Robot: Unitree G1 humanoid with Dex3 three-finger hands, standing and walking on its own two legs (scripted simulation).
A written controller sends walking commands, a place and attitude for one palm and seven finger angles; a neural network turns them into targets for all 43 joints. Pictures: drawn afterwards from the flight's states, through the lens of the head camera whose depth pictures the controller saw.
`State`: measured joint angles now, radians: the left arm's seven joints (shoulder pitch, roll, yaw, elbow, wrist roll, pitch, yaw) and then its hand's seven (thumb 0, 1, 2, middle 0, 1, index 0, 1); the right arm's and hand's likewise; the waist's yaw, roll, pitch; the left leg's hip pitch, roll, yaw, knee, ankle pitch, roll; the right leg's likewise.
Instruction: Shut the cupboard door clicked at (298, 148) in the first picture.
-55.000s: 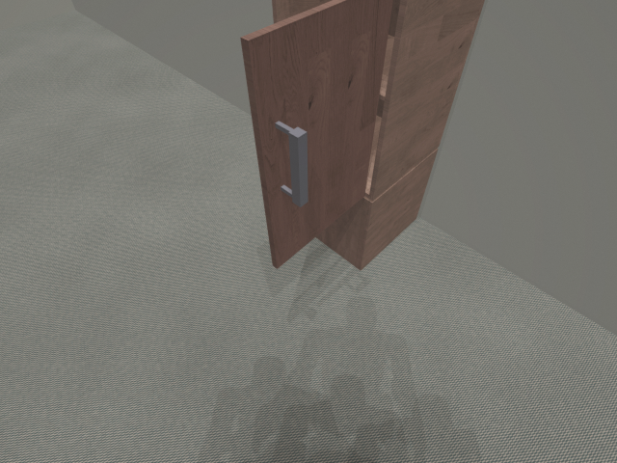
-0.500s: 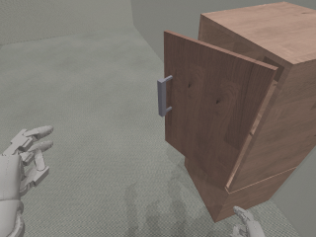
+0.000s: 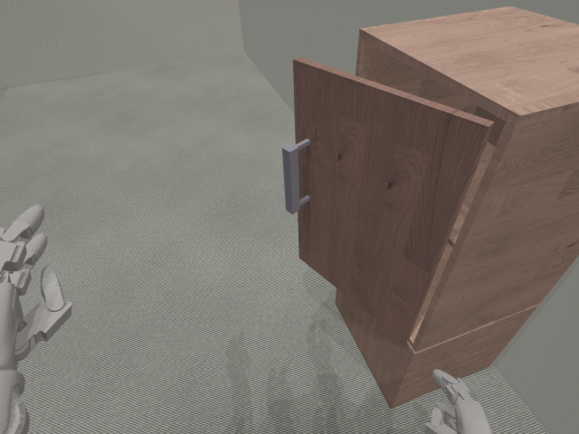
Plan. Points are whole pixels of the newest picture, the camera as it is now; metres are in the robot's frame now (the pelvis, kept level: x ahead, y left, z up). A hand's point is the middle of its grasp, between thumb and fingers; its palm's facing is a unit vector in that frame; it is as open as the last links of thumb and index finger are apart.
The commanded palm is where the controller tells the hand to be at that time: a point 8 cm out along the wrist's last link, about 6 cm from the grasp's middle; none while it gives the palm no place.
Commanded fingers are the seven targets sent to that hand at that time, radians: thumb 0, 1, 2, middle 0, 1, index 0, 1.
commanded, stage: step back with the hand held close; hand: left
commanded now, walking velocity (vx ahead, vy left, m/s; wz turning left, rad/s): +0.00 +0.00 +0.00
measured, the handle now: (298, 177) +0.66 +0.06 +0.00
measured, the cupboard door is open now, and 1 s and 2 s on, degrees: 23 23 23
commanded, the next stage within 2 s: stop stepping back and stand still in 1.48 s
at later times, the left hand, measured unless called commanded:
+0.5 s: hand (53, 308) +0.19 +0.28 +0.16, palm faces +0.37 -0.78 -0.51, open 7.4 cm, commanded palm +0.12 +0.31 +0.17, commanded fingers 0.00 0.90 0.90 -0.20 -0.30 -0.20 -0.30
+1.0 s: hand out of the picture +0.09 +0.29 +0.16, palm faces +0.52 -0.74 -0.43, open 7.4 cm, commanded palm +0.02 +0.32 +0.17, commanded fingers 0.00 0.90 0.90 -0.20 -0.30 -0.20 -0.30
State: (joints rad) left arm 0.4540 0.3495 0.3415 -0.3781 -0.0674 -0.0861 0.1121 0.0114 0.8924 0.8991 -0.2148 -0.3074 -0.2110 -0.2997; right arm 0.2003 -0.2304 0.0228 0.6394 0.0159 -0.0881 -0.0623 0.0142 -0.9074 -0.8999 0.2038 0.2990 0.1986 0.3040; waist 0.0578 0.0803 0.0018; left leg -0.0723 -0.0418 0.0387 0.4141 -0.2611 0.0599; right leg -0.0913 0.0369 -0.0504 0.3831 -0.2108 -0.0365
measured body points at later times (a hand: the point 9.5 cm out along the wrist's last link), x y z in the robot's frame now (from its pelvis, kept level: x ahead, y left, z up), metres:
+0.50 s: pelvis -0.03 +0.02 -0.01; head -0.02 +0.02 +0.44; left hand +0.16 +0.32 +0.19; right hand +0.14 -0.24 -0.08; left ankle -0.02 +0.07 -0.74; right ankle +0.01 -0.10 -0.74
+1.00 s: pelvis -0.11 +0.02 -0.04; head -0.11 +0.03 +0.41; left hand +0.05 +0.33 +0.18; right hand +0.05 -0.23 -0.11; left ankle -0.02 +0.08 -0.74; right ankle -0.01 -0.10 -0.74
